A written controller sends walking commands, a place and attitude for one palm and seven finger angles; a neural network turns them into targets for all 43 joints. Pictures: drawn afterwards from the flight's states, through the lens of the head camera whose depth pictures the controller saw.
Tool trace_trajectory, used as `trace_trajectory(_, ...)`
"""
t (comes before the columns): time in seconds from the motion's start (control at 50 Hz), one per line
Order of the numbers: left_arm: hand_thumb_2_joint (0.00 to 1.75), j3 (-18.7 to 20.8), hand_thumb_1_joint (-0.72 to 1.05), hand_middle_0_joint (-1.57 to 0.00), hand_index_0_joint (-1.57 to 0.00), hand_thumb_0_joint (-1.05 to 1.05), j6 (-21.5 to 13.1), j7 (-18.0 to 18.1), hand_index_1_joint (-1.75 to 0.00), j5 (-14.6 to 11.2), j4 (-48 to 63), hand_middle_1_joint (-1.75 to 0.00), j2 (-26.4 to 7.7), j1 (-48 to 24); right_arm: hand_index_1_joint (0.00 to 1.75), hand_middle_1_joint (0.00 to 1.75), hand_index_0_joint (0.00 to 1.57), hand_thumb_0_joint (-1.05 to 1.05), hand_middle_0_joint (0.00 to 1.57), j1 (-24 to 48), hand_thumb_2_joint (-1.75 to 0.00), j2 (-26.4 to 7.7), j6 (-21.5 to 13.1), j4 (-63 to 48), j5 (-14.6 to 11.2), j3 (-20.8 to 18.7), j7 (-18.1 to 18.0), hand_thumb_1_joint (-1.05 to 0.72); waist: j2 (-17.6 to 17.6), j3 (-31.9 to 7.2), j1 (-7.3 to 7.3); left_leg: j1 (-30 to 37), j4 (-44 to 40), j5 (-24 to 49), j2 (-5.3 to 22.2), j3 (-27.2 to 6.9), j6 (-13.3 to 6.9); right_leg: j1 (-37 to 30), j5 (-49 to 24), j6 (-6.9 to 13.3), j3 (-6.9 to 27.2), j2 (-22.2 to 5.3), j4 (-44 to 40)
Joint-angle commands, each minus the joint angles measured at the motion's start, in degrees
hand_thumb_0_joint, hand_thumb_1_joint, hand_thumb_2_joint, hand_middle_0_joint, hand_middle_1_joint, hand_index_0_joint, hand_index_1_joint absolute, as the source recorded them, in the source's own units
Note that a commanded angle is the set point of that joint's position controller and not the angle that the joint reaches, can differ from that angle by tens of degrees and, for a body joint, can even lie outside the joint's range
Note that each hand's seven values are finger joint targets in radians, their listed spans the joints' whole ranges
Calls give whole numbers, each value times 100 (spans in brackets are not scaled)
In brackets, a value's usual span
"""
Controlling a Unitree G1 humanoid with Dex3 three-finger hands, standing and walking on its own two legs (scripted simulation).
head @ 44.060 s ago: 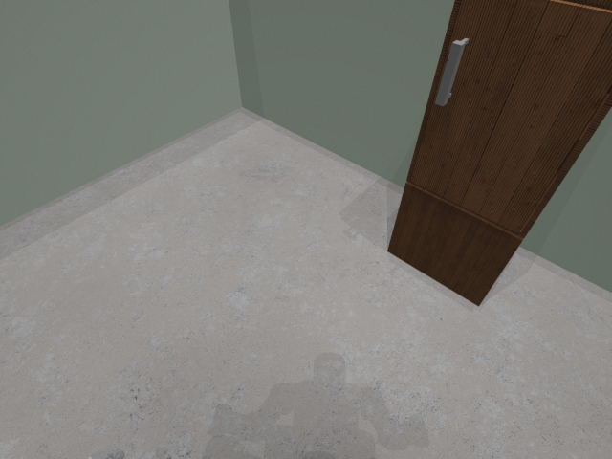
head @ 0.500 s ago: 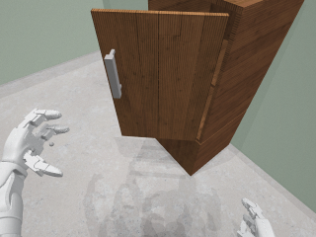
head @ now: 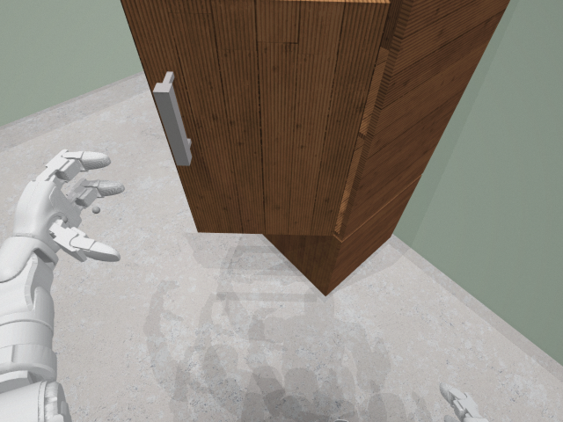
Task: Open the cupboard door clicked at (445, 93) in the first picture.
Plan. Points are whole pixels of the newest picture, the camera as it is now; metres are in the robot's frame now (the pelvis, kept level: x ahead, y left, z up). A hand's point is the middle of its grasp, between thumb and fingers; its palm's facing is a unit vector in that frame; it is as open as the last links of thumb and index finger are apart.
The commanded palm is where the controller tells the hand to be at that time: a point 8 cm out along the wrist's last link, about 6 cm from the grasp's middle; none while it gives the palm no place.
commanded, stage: move the hooked fingers beside the handle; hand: left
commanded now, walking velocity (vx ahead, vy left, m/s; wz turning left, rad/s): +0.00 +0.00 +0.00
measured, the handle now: (177, 120) +0.58 +0.20 +0.08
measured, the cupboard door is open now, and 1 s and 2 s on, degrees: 47 47 47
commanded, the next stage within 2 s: none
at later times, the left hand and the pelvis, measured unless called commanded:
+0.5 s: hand (118, 172) +0.44 +0.26 +0.10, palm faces -0.02 -1.00 -0.01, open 14.0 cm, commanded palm +0.42 +0.31 +0.09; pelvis +0.00 +0.00 -0.01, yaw +0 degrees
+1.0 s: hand (134, 137) +0.52 +0.26 +0.09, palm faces -0.04 -1.00 +0.01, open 14.0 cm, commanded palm +0.51 +0.30 +0.09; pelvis +0.00 +0.02 -0.02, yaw -1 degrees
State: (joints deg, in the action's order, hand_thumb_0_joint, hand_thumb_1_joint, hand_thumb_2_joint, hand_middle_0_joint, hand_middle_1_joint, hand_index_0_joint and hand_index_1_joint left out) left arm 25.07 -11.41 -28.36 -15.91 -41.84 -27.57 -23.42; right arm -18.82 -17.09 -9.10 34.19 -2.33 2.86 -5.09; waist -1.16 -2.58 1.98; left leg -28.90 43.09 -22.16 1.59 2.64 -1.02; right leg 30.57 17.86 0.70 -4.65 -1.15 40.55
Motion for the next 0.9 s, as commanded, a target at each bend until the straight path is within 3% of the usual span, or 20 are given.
trace_trajectory(0.0,30,314,-50,-30,-30,0,-544,27,-120,-60,1186,-120,-1654,-2130,30,30,20,0,20,-122,-90,-829,-150,-663,-26,-372,-35,-90,-440,-1905,-20,564,-598,1767,-138,-287,0,-1060,-1588,83,312,184,-302)
trace_trajectory(0.04,30,349,-50,-30,-30,0,-575,22,-120,-72,1127,-120,-1734,-2353,30,30,20,0,20,-188,-90,-847,-96,-631,-18,-386,-27,-90,-323,-1986,37,593,-553,1825,-127,-287,-21,-1072,-1676,77,327,203,-296)
trace_trajectory(0.12,30,300,-50,-30,-30,0,-590,42,-120,-24,513,-120,-1758,-2777,30,30,20,0,20,-300,-90,-885,17,-518,-28,-377,-41,-90,-67,-1655,147,338,-545,1509,-116,-296,-43,-869,-1414,77,313,209,-319)
trace_trajectory(0.16,30,278,-50,-30,-30,0,-616,69,-120,84,294,-120,-1858,-3078,30,30,20,0,20,-354,-90,-895,64,-458,-17,-381,-40,-90,-222,-1761,182,334,-527,1471,-121,-310,-41,-795,-1361,69,328,195,-296)
trace_trajectory(0.2,30,381,-50,-30,-30,0,-673,107,-120,156,194,-120,-2015,-3109,30,30,20,0,20,-418,-90,-901,102,-456,7,-384,-22,-90,-423,-1959,121,344,-483,1576,-129,-304,-31,-841,-1436,82,350,186,-241)
trace_trajectory(0.24,30,520,-50,-30,-30,0,-757,110,-120,200,70,-120,-2235,-3202,30,30,20,0,20,-488,-90,-907,182,-443,24,-387,-6,-90,-340,-2130,104,326,-417,1805,-116,-309,-35,-947,-1676,86,354,203,-165)
trace_trajectory(0.26,30,392,-50,-30,-30,0,-781,106,-120,198,-37,-120,-2088,-3326,30,30,20,0,20,-490,-90,-890,205,-450,25,-371,9,-90,-284,-2100,169,281,-407,1738,-120,-287,-45,-914,-1664,65,362,205,-175)
trace_trajectory(0.32,30,375,-50,-30,-30,0,-854,87,-120,220,-314,-120,-2140,-3604,30,30,20,0,20,-571,-90,-914,282,-430,33,-371,26,-90,-321,-2106,216,203,-350,1714,-106,-295,-51,-806,-1634,81,355,226,-116)
trace_trajectory(0.38,30,196,-50,-30,-30,0,-876,50,-120,318,-635,-120,-2088,-4023,30,30,20,0,20,-649,-90,-933,364,-347,26,-380,29,-90,-359,-1990,370,168,-312,1553,-85,-302,-59,-522,-1465,54,344,225,-135)
trace_trajectory(0.42,30,298,-50,-30,-30,0,-873,43,-120,361,-854,-120,-2290,-4131,30,30,20,0,20,-713,-90,-969,425,-350,40,-372,27,-90,-432,-2032,352,104,-270,1570,-89,-325,-52,-480,-1423,85,344,236,-79)
trace_trajectory(0.48,30,184,-50,-30,-30,0,-913,83,-120,439,-982,-120,-2219,-4500,30,30,20,0,20,-830,-90,-973,483,-284,62,-389,39,-90,-336,-2142,460,154,-232,1574,-61,-390,-52,-292,-1350,52,301,241,-53)
trace_trajectory(0.52,30,294,-50,-30,-30,0,-970,113,-120,421,-994,-120,-2379,-4680,30,30,20,0,20,-887,-90,-997,532,-281,80,-385,41,-90,-390,-2300,478,174,-149,1726,-66,-374,-59,-336,-1478,63,328,260,2)
trace_trajectory(0.54,30,489,-50,-30,-30,0,-988,137,-120,458,-1049,-120,-2652,-4753,30,30,20,0,20,-943,-90,-1016,569,-246,97,-389,44,-90,-377,-2522,427,131,-135,1748,-62,-387,-52,-452,-1515,49,353,253,21)
trace_trajectory(0.6,30,512,-50,-30,-30,0,-952,169,-120,575,-1418,-120,-2823,-4989,30,30,20,0,20,-1016,-90,-1037,647,-191,93,-368,43,-90,-253,-2271,559,-198,-96,1514,-55,-373,-81,-344,-1399,16,378,249,4)
trace_trajectory(0.68,30,483,-50,-30,-30,0,-926,161,-120,780,-1640,-120,-3096,-5284,30,30,20,0,20,-1151,-90,-1069,744,-184,115,-343,48,-90,-554,-2280,654,-284,-17,1503,-43,-376,-88,-149,-1346,22,400,261,53)
trace_trajectory(0.76,30,525,-50,-30,-30,0,-988,86,-120,778,-1654,-120,-3167,-5398,30,30,20,0,20,-1338,-90,-1089,851,-174,157,-356,82,-90,-779,-2763,657,54,98,1993,-7,-434,-47,-53,-1554,46,343,310,155)
trace_trajectory(0.8,30,379,-50,-30,-30,0,-958,53,-120,768,-1702,-120,-2994,-5572,30,30,20,0,20,-1396,-90,-1088,897,-143,176,-358,103,-90,-834,-2725,756,130,121,2015,14,-458,-42,122,-1490,35,316,325,132)
trace_trajectory(0.82,30,390,-50,-30,-30,0,-936,31,-120,728,-1807,-120,-2981,-5594,30,30,20,0,20,-1452,-90,-1101,922,-146,182,-357,96,-90,-737,-2676,787,179,135,2140,29,-508,-40,204,-1510,60,268,354,158)
trace_trajectory(0.86,30,349,-50,-30,-30,0,-844,32,-120,784,-1934,-120,-2999,-5695,30,30,20,0,20,-1505,-90,-1116,974,-102,185,-353,107,-90,-891,-2628,836,188,151,2117,43,-509,-32,370,-1437,36,269,352,126)
trace_trajectory(0.88,30,405,-50,-30,-30,0,-803,67,-120,814,-1999,-120,-3102,-5769,30,30,20,0,20,-1563,-90,-1144,1006,-76,200,-352,98,-90,-684,-2550,874,95,148,2056,62,-545,-43,410,-1372,26,245,349,118)
